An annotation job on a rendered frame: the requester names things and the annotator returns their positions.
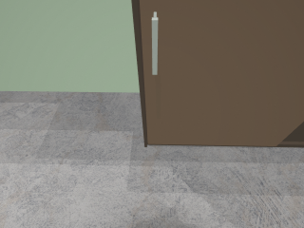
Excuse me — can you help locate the wardrobe door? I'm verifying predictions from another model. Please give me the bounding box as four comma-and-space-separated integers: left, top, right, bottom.
140, 0, 304, 146
283, 122, 304, 142

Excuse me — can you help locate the handle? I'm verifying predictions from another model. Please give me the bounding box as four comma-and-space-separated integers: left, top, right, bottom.
151, 11, 159, 75

